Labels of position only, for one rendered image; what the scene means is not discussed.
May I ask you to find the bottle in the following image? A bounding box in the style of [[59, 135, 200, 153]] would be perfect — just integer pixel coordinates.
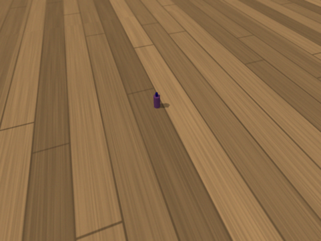
[[153, 92, 160, 108]]

